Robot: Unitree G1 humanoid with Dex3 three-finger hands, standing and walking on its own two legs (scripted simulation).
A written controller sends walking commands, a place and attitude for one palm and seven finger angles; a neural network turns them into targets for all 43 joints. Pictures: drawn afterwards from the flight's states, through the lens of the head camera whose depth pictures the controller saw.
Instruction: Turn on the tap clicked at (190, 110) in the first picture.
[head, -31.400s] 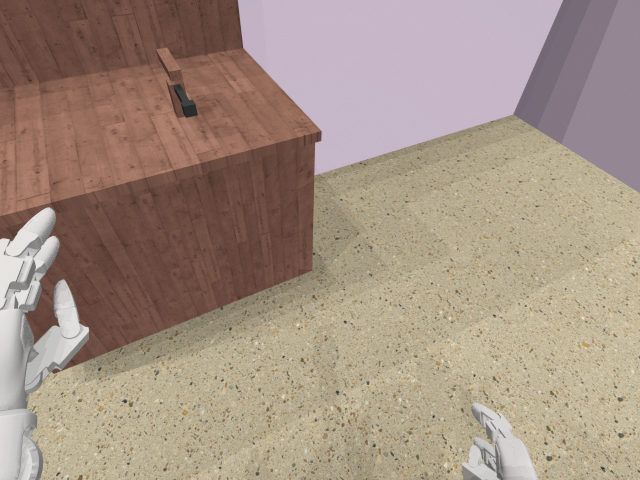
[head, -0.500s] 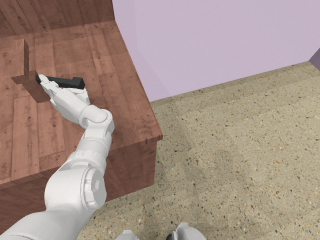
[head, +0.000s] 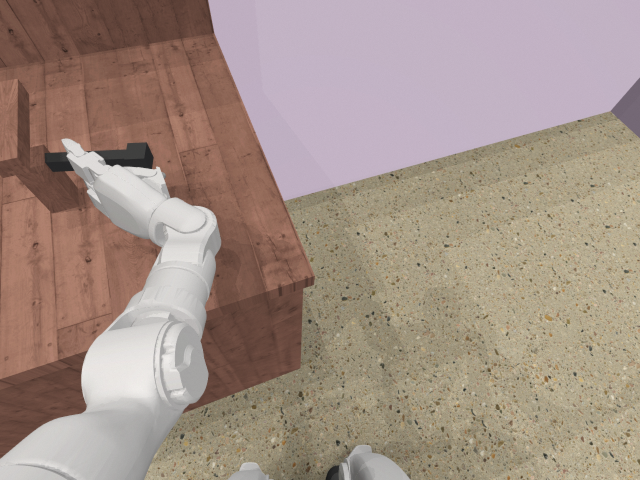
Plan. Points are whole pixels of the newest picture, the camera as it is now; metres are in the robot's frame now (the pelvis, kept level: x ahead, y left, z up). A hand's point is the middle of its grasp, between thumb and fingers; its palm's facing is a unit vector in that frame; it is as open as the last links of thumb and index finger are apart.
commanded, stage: lift the hand up off the lever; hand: left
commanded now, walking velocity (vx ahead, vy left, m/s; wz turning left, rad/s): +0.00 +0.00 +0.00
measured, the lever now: (139, 158) +0.52 +0.21 +0.06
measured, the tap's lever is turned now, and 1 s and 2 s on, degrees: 75 76 76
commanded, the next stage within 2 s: none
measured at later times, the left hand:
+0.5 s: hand (159, 173) +0.48 +0.18 +0.08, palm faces +0.80 -0.59 -0.14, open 7.8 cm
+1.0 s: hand (156, 168) +0.48 +0.18 +0.09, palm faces +0.81 -0.58 -0.12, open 7.8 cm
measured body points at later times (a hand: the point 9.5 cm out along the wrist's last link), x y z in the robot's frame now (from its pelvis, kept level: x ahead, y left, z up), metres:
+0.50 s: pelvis +0.00 +0.00 +0.01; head +0.08 +0.00 +0.45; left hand +0.43 +0.20 +0.09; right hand +0.04 -0.24 -0.13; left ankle -0.03 +0.13 -0.68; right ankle +0.01 -0.08 -0.68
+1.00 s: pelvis +0.00 +0.01 +0.01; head +0.07 +0.01 +0.45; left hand +0.43 +0.20 +0.10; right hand +0.03 -0.24 -0.13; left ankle -0.03 +0.13 -0.68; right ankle +0.01 -0.08 -0.68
